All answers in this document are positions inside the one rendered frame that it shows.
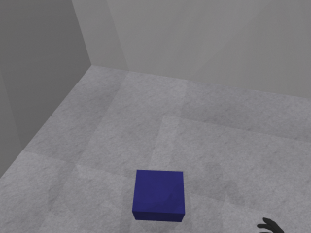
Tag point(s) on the carton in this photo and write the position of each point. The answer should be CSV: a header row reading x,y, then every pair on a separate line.
x,y
159,196

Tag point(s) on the right robot hand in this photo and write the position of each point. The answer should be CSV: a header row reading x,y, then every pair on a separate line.
x,y
270,225

